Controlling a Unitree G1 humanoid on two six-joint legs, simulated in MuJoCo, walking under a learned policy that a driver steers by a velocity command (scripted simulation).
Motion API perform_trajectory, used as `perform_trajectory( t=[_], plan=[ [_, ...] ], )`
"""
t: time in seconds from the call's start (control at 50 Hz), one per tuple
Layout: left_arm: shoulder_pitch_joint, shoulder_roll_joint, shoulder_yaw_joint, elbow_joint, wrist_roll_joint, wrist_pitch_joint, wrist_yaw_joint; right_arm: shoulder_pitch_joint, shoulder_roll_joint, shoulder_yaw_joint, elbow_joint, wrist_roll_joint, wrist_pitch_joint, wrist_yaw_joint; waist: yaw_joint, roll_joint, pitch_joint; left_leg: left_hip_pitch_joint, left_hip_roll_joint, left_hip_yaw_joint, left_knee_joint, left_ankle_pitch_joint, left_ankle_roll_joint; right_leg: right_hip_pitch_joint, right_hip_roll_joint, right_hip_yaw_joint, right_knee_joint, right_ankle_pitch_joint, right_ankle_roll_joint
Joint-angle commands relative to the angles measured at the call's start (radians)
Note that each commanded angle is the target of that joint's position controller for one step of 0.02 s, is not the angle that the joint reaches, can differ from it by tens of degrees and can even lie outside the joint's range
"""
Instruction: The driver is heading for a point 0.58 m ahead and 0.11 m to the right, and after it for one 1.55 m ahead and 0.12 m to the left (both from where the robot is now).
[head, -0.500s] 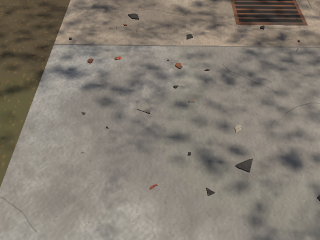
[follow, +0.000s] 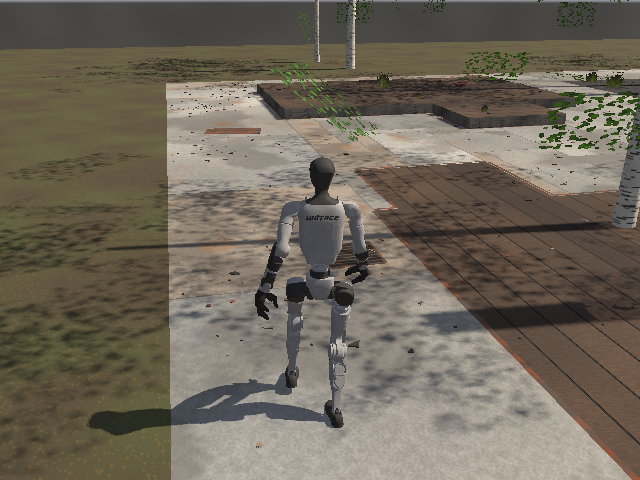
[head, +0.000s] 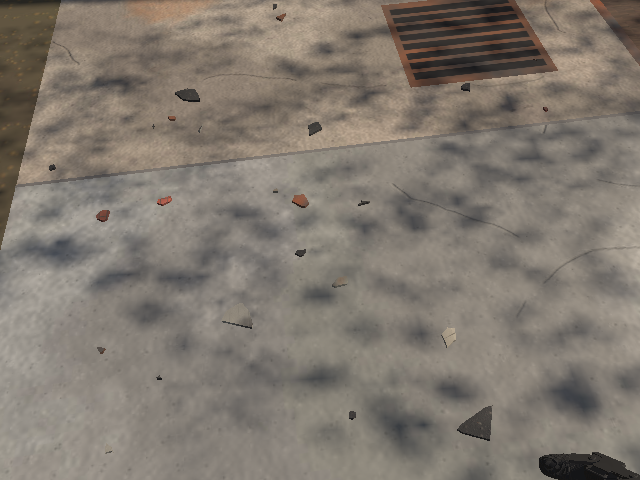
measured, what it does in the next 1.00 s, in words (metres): walks ahead, turning right: left foot, then right foot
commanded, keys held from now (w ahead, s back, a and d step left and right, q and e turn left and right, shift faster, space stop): w+e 0.64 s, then w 0.04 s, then w+q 0.32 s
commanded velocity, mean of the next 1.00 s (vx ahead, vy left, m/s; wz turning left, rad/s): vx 0.50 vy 0.00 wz -0.40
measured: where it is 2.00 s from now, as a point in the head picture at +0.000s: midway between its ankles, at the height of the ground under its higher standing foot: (472, 248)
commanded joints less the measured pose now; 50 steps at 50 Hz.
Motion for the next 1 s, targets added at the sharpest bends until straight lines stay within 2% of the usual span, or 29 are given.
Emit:
perform_trajectory(
  t=[0.02, 0.04, 0.06, 0.08, 0.1, 0.12, 0.14, 0.16, 0.18, 0.2, 0.22, 0.3, 0.36, 0.42, 0.52, 0.56, 0.58, 0.6, 0.62, 0.64, 0.66, 0.68, 0.7, 0.72, 0.74, 0.78, 0.84, 0.92, 1.0],
  plan=[
    [-0.002, 0.182, 0.04, -0.059, 0.006, -0.008, 0.014, -0.051, -0.108, -0.02, -0.097, 0.008, -0.031, -0.004, -0.053, -0.128, -0.002, 0.098, -0.047, 0.005, -0.11, -0.043, 0.032, -0.001, -0.27, 0.192, 0.067, 0.627, -0.073],
    [-0.04, 0.196, 0.043, -0.072, 0.007, -0.011, 0.011, 0.037, -0.13, -0.029, -0.073, 0.01, -0.037, -0.012, -0.095, -0.13, -0.033, 0.24, -0.074, 0.015, -0.136, -0.085, 0.049, -0.045, -0.255, 0.187, 0.134, 0.72, -0.05],
    [-0.063, 0.202, 0.043, -0.079, 0.002, -0.017, 0.002, 0.17, -0.156, -0.041, -0.034, 0.009, -0.047, -0.024, -0.159, -0.094, -0.1, 0.421, -0.086, 0.026, -0.193, -0.067, 0.07, -0.082, -0.209, 0.159, 0.284, 0.767, -0.026],
    [-0.064, 0.163, 0.032, -0.096, -0.009, -0.026, -0.009, 0.315, -0.208, -0.056, -0.016, -0.008, -0.059, -0.04, -0.22, -0.021, -0.216, 0.657, 0.046, -0.096, -0.221, -0.153, 0.11, -0.198, -0.143, 0.11, 0.518, 0.608, -0.003],
    [-0.005, 0.056, 0.008, -0.134, -0.039, -0.028, -0.01, 0.396, -0.296, -0.074, -0.026, -0.034, -0.054, -0.052, -0.206, 0.168, -0.341, 0.908, 0.325, -0.463, -0.276, -0.28, 0.177, -0.464, -0.013, -0.012, 0.815, 0.019, 0.029],
    [0.062, 0.106, 0.012, -0.143, -0.017, -0.02, -0.006, 0.341, -0.295, -0.08, -0.025, -0.018, -0.036, -0.045, -0.134, 0.263, -0.363, 0.878, 0.404, -0.766, -0.368, -0.333, 0.248, -0.604, -0.016, -0.05, 0.953, -0.24, 0.024],
    [0.028, 0.138, 0.017, -0.113, 0.006, -0.003, -0.003, 0.26, -0.189, -0.059, -0.046, -0.008, -0.028, -0.041, -0.111, 0.092, -0.201, 0.731, 0.368, -0.641, -0.377, -0.429, 0.239, -0.643, -0.095, -0.052, 1.004, -0.15, 0.024],
    [-0.04, 0.129, 0.014, -0.115, 0.013, 0.003, -0.015, 0.213, -0.118, -0.041, -0.048, -0.001, -0.028, -0.037, -0.115, -0.004, -0.09, 0.599, 0.304, -0.469, -0.403, -0.379, 0.219, -0.629, -0.128, -0.069, 0.963, -0.073, 0.032],
    [-0.062, 0.109, 0.011, -0.121, 0.013, 0.009, -0.024, 0.197, -0.1, -0.034, -0.043, -0.004, -0.03, -0.036, -0.101, 0.012, -0.048, 0.527, 0.255, -0.345, -0.432, -0.282, 0.192, -0.604, -0.156, -0.08, 0.918, -0.039, 0.04],
    [-0.075, 0.105, 0.011, -0.129, 0.025, 0.02, -0.034, 0.214, -0.099, -0.032, -0.026, -0.002, -0.037, -0.039, -0.094, 0.056, -0.026, 0.483, 0.226, -0.259, -0.448, -0.184, 0.183, -0.588, -0.175, -0.088, 0.892, -0.028, 0.049],
    [-0.074, 0.098, 0.009, -0.13, 0.028, 0.032, -0.042, 0.23, -0.104, -0.034, -0.013, 0.003, -0.046, -0.036, -0.088, 0.068, -0.021, 0.463, 0.208, -0.194, -0.459, -0.101, 0.178, -0.575, -0.181, -0.1, 0.89, -0.014, 0.055],
    [-0.177, 0.082, 0.001, -0.182, 0.024, 0.049, -0.063, 0.283, -0.121, -0.044, 0.016, 0.017, -0.073, -0.025, -0.09, 0.056, -0.022, 0.505, 0.217, -0.057, -0.497, 0.074, 0.2, -0.673, -0.203, -0.113, 0.855, 0.083, 0.069],
    [-0.278, 0.07, -0.008, -0.222, 0.022, 0.048, -0.074, 0.315, -0.122, -0.046, 0.035, 0.014, -0.071, -0.024, -0.106, 0.049, 0.004, 0.532, 0.198, 0.044, -0.51, 0.126, 0.196, -0.729, -0.21, -0.138, 0.742, 0.182, 0.084],
    [-0.375, 0.046, -0.023, -0.256, 0.02, 0.041, -0.087, 0.331, -0.131, -0.049, 0.048, 0.015, -0.068, -0.024, -0.125, 0.05, 0.023, 0.533, 0.176, 0.138, -0.506, 0.152, 0.174, -0.674, -0.209, -0.19, 0.554, 0.288, 0.078],
    [-0.479, 0.057, -0.027, -0.306, 0.032, 0.041, -0.095, 0.4, -0.173, -0.061, 0.083, 0.014, -0.049, -0.035, -0.153, 0.051, 0.047, 0.653, 0.219, 0.209, -0.442, 0.305, 0.149, -0.608, -0.178, -0.278, 0.368, 0.187, 0.024],
    [-0.439, 0.072, -0.019, -0.302, 0.039, 0.041, -0.084, 0.411, -0.203, -0.066, 0.094, 0.013, -0.034, -0.041, -0.128, 0.072, 0.005, 0.703, 0.225, 0.25, -0.297, 0.62, 0.135, -0.514, -0.114, -0.318, 0.332, 0.07, -0.015],
    [-0.36, 0.087, -0.009, -0.282, 0.041, 0.037, -0.076, 0.413, -0.216, -0.067, 0.096, 0.013, -0.024, -0.043, -0.092, 0.074, -0.047, 0.711, 0.224, 0.264, -0.156, 0.739, 0.132, -0.421, -0.072, -0.326, 0.307, 0.031, -0.04],
    [-0.203, 0.108, 0.006, -0.234, 0.047, 0.027, -0.065, 0.401, -0.219, -0.065, 0.088, 0.018, -0.015, -0.044, -0.02, 0.04, -0.137, 0.64, 0.206, 0.291, 0.061, 0.701, 0.113, -0.22, -0.036, -0.319, 0.231, 0.068, -0.071],
    [-0.037, 0.186, 0.035, -0.191, 0.056, 0.023, -0.047, 0.403, -0.188, -0.055, 0.054, 0.012, -0.015, -0.041, 0.044, -0.064, -0.258, 0.425, 0.182, 0.294, 0.359, 0.378, 0.081, 0.051, -0.18, -0.107, 0.191, -0.038, -0.12],
    [-0.082, 0.306, 0.061, -0.212, 0.034, 0.029, -0.034, 0.426, -0.074, -0.032, -0.027, 0.012, -0.021, -0.018, -0.044, -0.305, -0.319, -0.027, -0.013, 0.239, 0.684, -0.509, 0.017, 0.322, -0.468, 0.425, 0.109, -0.03, -0.247],
    [-0.027, 0.282, 0.058, -0.225, 0.009, 0.037, -0.025, 0.304, -0.158, -0.047, -0.044, 0.002, -0.024, -0.018, 0.031, -0.136, -0.332, -0.127, -0.025, 0.044, 0.755, -0.471, 0.021, 0.315, -0.491, 0.535, 0.024, 0.079, -0.256],
    [-0.067, 0.238, 0.047, -0.197, 0.006, 0.038, -0.015, 0.258, -0.141, -0.041, -0.056, 0.02, -0.033, -0.014, -0.001, -0.094, -0.198, -0.163, 0.03, 0.026, 0.72, -0.346, 0.035, 0.218, -0.463, 0.338, 0.029, 0.231, -0.233],
    [-0.109, 0.169, 0.026, -0.186, 0.003, 0.03, -0.011, 0.29, -0.12, -0.031, -0.032, 0.024, -0.04, -0.015, -0.049, -0.052, -0.119, -0.096, 0.062, 0.03, 0.618, -0.29, 0.042, 0.078, -0.419, 0.22, 0.017, 0.384, -0.192],
    [-0.154, 0.131, 0.012, -0.186, 0.004, 0.02, -0.009, 0.315, -0.114, -0.029, -0.009, 0.015, -0.031, -0.013, -0.091, -0.038, -0.086, -0.022, 0.083, 0.025, 0.547, -0.277, 0.041, -0.015, -0.372, 0.132, -0.004, 0.457, -0.152],
    [-0.187, 0.103, -0.001, -0.186, 0.002, 0.009, -0.009, 0.364, -0.11, -0.026, 0.014, 0.001, -0.012, -0.01, -0.125, -0.057, -0.083, 0.054, 0.091, 0.023, 0.512, -0.268, 0.037, -0.084, -0.342, 0.068, -0.032, 0.494, -0.13],
    [-0.168, 0.103, -0.006, -0.165, 0.0, -0.015, -0.015, 0.394, -0.107, -0.031, 0.037, -0.001, 0.014, 0.003, -0.138, -0.07, -0.08, 0.102, 0.078, 0.032, 0.484, -0.237, 0.035, -0.135, -0.323, 0.004, -0.075, 0.543, -0.118],
    [-0.122, 0.129, 0.0, -0.13, 0.003, -0.03, -0.018, 0.314, -0.096, -0.034, 0.027, 0.01, 0.025, 0.013, -0.117, -0.073, -0.012, 0.004, 0.07, 0.016, 0.416, -0.124, 0.04, -0.131, -0.313, -0.066, -0.142, 0.477, -0.086],
    [-0.083, 0.116, -0.009, -0.101, 0.004, -0.04, -0.013, 0.208, -0.093, -0.039, 0.006, 0.016, 0.021, 0.012, -0.084, -0.081, 0.038, -0.1, 0.018, -0.032, 0.289, 0.001, 0.048, -0.06, -0.309, -0.151, -0.169, 0.477, -0.035],
    [-0.067, 0.1, -0.02, -0.077, 0.006, -0.049, 0.0, 0.119, -0.07, -0.026, -0.015, 0.006, 0.012, 0.021, -0.062, -0.085, 0.063, -0.09, -0.005, 0.037, 0.13, 0.086, 0.062, 0.006, -0.312, -0.236, -0.17, 0.586, -0.009]
  ],
)
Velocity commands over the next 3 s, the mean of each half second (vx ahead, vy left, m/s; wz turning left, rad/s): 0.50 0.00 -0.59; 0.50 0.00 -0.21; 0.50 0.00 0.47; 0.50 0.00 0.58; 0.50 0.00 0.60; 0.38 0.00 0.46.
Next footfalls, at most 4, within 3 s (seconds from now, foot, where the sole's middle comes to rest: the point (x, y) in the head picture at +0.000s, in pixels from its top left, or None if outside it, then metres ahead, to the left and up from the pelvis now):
0.08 left None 0.22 0.13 -0.78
0.60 right None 0.43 -0.16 -0.78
1.18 left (440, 346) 0.77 -0.14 -0.78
1.68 right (523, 254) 1.04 -0.35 -0.78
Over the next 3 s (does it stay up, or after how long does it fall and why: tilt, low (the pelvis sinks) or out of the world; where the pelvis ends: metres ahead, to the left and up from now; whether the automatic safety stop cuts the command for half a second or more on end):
stays up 1.51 -0.03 0.01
